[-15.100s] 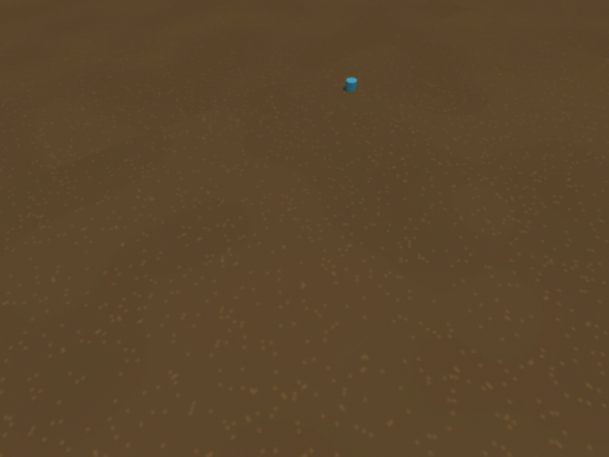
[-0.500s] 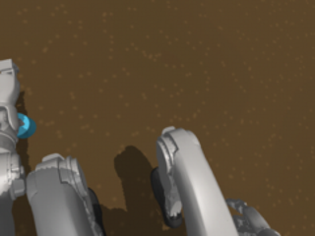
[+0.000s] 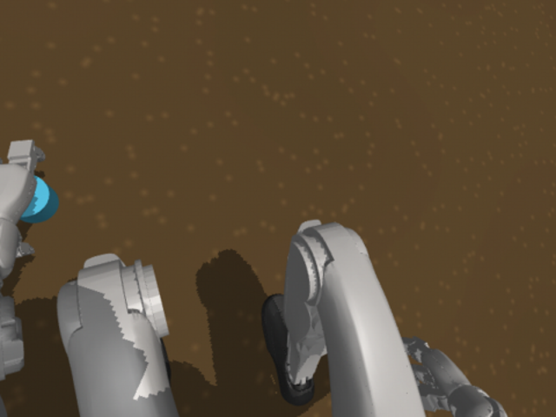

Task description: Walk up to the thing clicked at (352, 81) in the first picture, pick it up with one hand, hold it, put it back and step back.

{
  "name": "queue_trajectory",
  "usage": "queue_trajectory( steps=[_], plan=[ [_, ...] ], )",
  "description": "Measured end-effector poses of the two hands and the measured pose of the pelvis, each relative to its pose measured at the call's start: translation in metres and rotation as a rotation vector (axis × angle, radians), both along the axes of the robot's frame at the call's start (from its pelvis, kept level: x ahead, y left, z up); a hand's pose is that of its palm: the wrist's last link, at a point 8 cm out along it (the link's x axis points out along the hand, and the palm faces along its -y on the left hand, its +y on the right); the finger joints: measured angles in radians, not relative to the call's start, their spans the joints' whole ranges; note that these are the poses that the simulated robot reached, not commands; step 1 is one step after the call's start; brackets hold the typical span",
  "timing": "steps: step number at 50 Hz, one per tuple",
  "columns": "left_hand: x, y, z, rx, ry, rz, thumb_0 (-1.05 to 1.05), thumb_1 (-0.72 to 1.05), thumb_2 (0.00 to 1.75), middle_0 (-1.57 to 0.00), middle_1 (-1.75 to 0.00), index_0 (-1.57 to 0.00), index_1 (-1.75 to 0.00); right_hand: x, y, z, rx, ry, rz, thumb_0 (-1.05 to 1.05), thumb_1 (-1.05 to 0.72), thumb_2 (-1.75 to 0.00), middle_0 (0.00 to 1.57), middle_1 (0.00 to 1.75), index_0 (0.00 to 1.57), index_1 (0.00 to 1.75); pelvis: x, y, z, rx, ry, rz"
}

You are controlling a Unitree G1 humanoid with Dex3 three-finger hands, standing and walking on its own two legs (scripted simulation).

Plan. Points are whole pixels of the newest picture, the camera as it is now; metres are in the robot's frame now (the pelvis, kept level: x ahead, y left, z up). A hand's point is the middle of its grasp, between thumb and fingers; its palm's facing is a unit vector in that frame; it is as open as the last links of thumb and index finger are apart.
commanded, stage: rest palm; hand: left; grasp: from above
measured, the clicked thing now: (29, 199) +0.43 +0.31 -0.27
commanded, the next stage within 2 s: close in 1.20 s
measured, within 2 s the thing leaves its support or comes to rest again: neither
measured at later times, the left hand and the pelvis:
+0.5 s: hand (19, 197) +0.42 +0.32 -0.24, palm faces -0.49 -0.19 -0.85, open 14.2 cm; pelvis +0.00 +0.00 -0.01, yaw -2 degrees
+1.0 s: hand (26, 194) +0.43 +0.31 -0.25, palm faces -0.39 -0.13 -0.91, open 14.3 cm; pelvis +0.00 +0.00 -0.01, yaw -4 degrees
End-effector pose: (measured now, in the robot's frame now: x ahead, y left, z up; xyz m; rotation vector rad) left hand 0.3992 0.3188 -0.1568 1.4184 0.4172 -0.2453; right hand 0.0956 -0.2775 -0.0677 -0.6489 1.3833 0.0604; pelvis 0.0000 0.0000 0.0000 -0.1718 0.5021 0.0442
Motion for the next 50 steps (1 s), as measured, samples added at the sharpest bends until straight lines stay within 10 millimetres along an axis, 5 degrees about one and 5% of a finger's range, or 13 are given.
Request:
queue_trajectory(
  steps=[7,15,27,37,50],
  plan=[
    [0.022,-0.010,-0.003,0.084,-0.036,0.046,0.00,-0.54,1.01,-0.08,-0.96,-0.06,-0.97,0.009,0.003,-0.005,0.036,-0.036,0.038,0.00,-0.90,-0.90,0.21,0.30,0.20,0.30,0.002,0.001,-0.007,-0.005,0.004,-0.010],
    [0.049,-0.006,-0.004,0.097,0.012,0.185,0.00,-0.52,0.99,-0.07,-0.98,-0.06,-0.98,-0.023,0.014,-0.017,0.135,0.016,0.011,0.00,-0.90,-0.90,0.20,0.30,0.20,0.30,0.004,-0.001,-0.009,-0.003,0.005,-0.028],
    [0.030,0.000,-0.024,0.016,0.118,0.150,0.00,-0.51,0.97,-0.07,-1.00,-0.07,-1.00,-0.076,0.027,-0.011,0.168,0.179,-0.044,0.00,-0.90,-0.90,0.21,0.30,0.20,0.30,0.002,-0.002,-0.005,-0.014,-0.016,-0.037],
    [0.024,-0.012,-0.024,0.017,0.003,0.016,0.00,-0.52,0.99,-0.08,-0.97,-0.06,-0.97,-0.050,0.014,0.008,0.078,0.093,0.048,0.01,-0.89,-0.90,0.21,0.30,0.20,0.30,0.001,0.003,-0.008,-0.040,-0.045,-0.043],
    [0.032,-0.006,-0.031,0.077,-0.002,0.146,0.00,-0.52,0.98,-0.08,-0.97,-0.07,-0.97,-0.015,0.019,0.008,0.144,0.006,0.148,0.00,-0.90,-0.90,0.20,0.30,0.20,0.30,0.000,0.004,-0.009,-0.042,-0.042,-0.043]
  ],
)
